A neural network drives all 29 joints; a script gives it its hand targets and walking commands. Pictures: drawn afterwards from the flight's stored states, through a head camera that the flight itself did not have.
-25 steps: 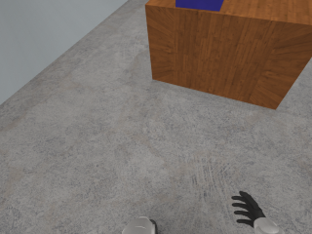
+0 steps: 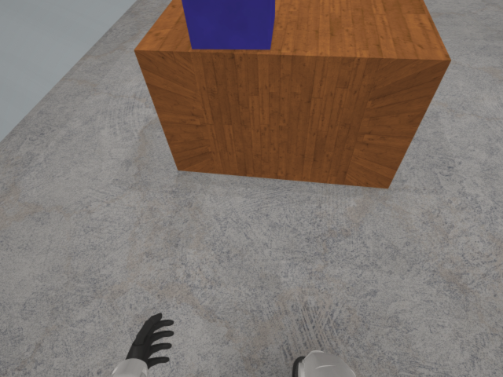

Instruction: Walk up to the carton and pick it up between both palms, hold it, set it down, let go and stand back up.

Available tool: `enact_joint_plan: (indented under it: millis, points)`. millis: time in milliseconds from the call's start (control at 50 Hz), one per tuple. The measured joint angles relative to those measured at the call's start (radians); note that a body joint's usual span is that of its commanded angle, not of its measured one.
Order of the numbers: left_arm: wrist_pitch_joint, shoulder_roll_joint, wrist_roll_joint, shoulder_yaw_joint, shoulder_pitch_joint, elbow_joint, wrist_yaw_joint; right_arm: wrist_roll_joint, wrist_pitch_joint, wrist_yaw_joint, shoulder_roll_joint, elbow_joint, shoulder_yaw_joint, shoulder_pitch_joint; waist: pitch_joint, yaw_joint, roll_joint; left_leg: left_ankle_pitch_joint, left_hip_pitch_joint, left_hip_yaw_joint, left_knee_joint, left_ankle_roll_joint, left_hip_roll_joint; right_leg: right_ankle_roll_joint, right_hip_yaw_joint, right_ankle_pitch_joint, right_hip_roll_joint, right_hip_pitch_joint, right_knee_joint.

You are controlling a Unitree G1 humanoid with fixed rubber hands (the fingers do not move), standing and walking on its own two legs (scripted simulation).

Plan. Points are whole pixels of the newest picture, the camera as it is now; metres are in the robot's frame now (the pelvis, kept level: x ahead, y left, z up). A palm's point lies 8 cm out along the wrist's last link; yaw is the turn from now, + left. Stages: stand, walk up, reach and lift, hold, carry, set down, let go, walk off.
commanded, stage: walk up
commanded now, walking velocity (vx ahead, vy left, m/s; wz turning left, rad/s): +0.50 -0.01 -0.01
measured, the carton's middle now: out of the picture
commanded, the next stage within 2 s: none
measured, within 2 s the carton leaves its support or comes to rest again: neither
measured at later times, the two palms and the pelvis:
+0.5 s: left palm out of the picture +0.13 +0.23 -0.15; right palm (323, 211) +0.43 -0.17 -0.11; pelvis +0.24 +0.03 -0.01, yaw +2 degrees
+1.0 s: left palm (171, 158) +0.66 +0.19 -0.11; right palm (358, 245) +0.35 -0.23 -0.13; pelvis +0.48 -0.01 +0.00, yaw +0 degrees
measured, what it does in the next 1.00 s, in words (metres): walks ahead: left foot, then right foot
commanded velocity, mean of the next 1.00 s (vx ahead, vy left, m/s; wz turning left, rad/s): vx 0.50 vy -0.07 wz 0.00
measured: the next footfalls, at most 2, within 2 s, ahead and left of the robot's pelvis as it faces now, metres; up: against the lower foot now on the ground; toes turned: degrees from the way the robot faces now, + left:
left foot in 0.46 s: +0.37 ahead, +0.15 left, +0.00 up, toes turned +11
right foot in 0.98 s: +0.61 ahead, -0.14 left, +0.00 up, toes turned -9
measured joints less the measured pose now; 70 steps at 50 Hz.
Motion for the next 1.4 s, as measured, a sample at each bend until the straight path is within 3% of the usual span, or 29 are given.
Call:
enact_joint_plan:
  millis: [40,80,120,160,260,380,460,500,580,640,740,840,920,980,1020,1060,1100,1140,1240,1360,1400]
  points:
    - [-0.025,-0.019,0.008,0.0,-0.002,0.008,0.012,0.007,0.011,0.003,-0.01,0.0,-0.004,-0.023,0.023,0.003,0.05,-0.081,-0.061,-0.035,0.207,-0.001,0.062,-0.038,-0.036,-0.038,0.036,0.018,0.047]
    - [-0.033,-0.02,0.003,0.003,0.028,0.03,0.025,0.011,0.022,0.004,-0.012,-0.021,-0.007,-0.062,0.038,0.02,0.053,-0.113,-0.184,-0.107,0.53,0.014,0.056,-0.046,-0.045,-0.108,0.043,0.038,0.09]
    - [-0.03,-0.022,0.0,0.005,0.082,0.061,0.038,0.012,0.024,0.006,-0.024,-0.045,-0.013,-0.112,0.043,0.041,0.062,-0.05,-0.296,-0.142,0.75,0.027,0.058,-0.042,-0.055,-0.138,0.055,0.084,0.076]
    - [-0.032,-0.025,-0.004,0.007,0.141,0.095,0.043,0.007,0.026,0.005,-0.039,-0.065,-0.023,-0.168,0.043,0.062,0.076,0.028,-0.386,-0.156,0.826,0.026,0.075,-0.042,-0.069,-0.149,0.072,0.139,0.036]
    - [-0.057,-0.032,-0.006,0.011,0.283,0.15,0.044,-0.001,0.059,0.002,-0.073,-0.103,-0.037,-0.286,0.039,0.131,0.091,0.12,-0.544,-0.157,0.763,0.003,0.093,-0.027,-0.076,-0.175,0.079,0.252,-0.047]
    - [-0.041,-0.031,-0.006,0.0,0.411,0.188,0.046,0.005,0.079,0.031,-0.052,-0.145,-0.001,-0.406,0.024,0.178,0.08,0.195,-0.561,-0.131,0.384,-0.006,0.124,0.008,-0.08,-0.207,0.088,0.375,-0.145]
    - [-0.026,-0.033,-0.008,0.001,0.444,0.205,0.038,0.005,0.057,0.03,-0.023,-0.172,0.009,-0.448,0.011,0.195,0.054,0.192,-0.475,-0.082,0.202,0.017,0.092,0.048,-0.08,-0.274,0.077,0.439,-0.139]
    - [-0.018,-0.021,-0.014,0.008,0.433,0.21,0.035,-0.001,0.031,0.02,0.002,-0.172,0.006,-0.454,0.019,0.194,0.002,0.236,-0.456,-0.051,0.218,0.06,0.057,0.047,-0.052,-0.342,0.026,0.406,-0.001]
    - [-0.003,0.007,-0.01,0.026,0.353,0.19,0.028,0.003,0.017,-0.012,0.021,-0.143,0.004,-0.377,0.003,0.162,-0.028,0.143,-0.414,-0.028,0.244,0.08,0.05,0.015,0.075,-0.321,0.06,0.165,0.534]
    - [0.001,0.039,0.0,0.038,0.27,0.154,0.023,0.008,0.013,-0.032,0.014,-0.091,0.0,-0.277,-0.001,0.13,-0.048,0.13,-0.342,-0.019,0.188,0.073,0.044,0.019,0.092,-0.209,0.054,0.028,0.665]
    - [0.039,0.064,0.01,0.035,0.157,0.087,0.008,0.007,0.008,-0.03,-0.003,-0.027,-0.004,-0.109,-0.009,0.069,-0.06,0.106,-0.227,-0.015,0.105,0.063,0.033,0.041,0.113,-0.097,0.008,-0.105,0.559]
    - [0.052,0.052,0.006,0.015,0.075,0.036,-0.016,0.006,0.008,-0.025,0.002,0.004,-0.006,0.0,-0.007,0.02,-0.054,0.081,-0.118,-0.008,0.024,0.035,0.032,0.05,0.086,-0.026,-0.025,-0.122,0.252]
    - [0.046,0.031,-0.002,-0.004,0.026,0.006,-0.029,0.006,0.013,-0.02,0.011,0.012,-0.015,0.035,-0.002,-0.017,-0.037,0.05,-0.034,-0.006,-0.029,-0.003,0.045,0.033,0.038,-0.009,-0.012,-0.069,0.068]
    - [0.023,0.014,-0.001,-0.016,0.007,-0.014,-0.027,0.004,0.02,-0.018,0.011,0.016,-0.024,0.052,-0.007,-0.032,-0.012,-0.008,0.003,-0.017,-0.006,-0.041,0.073,0.0,-0.001,-0.039,0.022,0.011,-0.025]
    - [-0.01,-0.008,0.006,-0.017,0.001,-0.015,-0.009,0.01,0.029,-0.012,0.002,0.015,-0.024,0.029,0.017,-0.016,0.038,-0.078,-0.055,-0.052,0.195,-0.026,0.124,-0.02,-0.028,-0.045,0.055,0.022,0.023]
    - [-0.028,-0.015,0.002,-0.017,0.029,0.006,0.012,0.012,0.038,-0.006,-0.004,-0.008,-0.021,-0.017,0.032,0.003,0.048,-0.107,-0.181,-0.136,0.525,0.005,0.095,-0.026,-0.035,-0.112,0.056,0.037,0.076]
    - [-0.031,-0.013,0.002,-0.013,0.083,0.04,0.028,0.011,0.033,0.0,-0.018,-0.038,-0.019,-0.077,0.038,0.023,0.058,-0.035,-0.297,-0.163,0.754,0.028,0.077,-0.026,-0.043,-0.142,0.062,0.083,0.063]
    - [-0.035,-0.012,-0.003,-0.008,0.143,0.079,0.039,0.005,0.027,0.002,-0.037,-0.067,-0.023,-0.144,0.037,0.047,0.077,0.041,-0.391,-0.161,0.834,0.031,0.087,-0.027,-0.054,-0.152,0.079,0.138,0.019]
    - [-0.053,-0.013,-0.006,-0.007,0.282,0.144,0.048,0.0,0.048,-0.002,-0.074,-0.113,-0.026,-0.29,0.03,0.113,0.098,0.07,-0.538,-0.142,0.727,0.01,0.101,-0.023,-0.067,-0.177,0.103,0.258,-0.072]
    - [-0.033,-0.022,-0.004,-0.017,0.374,0.183,0.047,0.011,0.06,0.005,-0.054,-0.141,0.007,-0.421,0.048,0.169,0.073,0.147,-0.519,-0.094,0.297,0.023,0.081,0.006,-0.066,-0.238,0.108,0.356,-0.106]
    - [-0.024,-0.022,-0.007,-0.018,0.39,0.194,0.045,0.012,0.047,0.003,-0.039,-0.141,0.017,-0.433,0.048,0.179,0.056,0.25,-0.467,-0.074,0.187,0.046,0.055,0.024,-0.06,-0.29,0.097,0.373,-0.061]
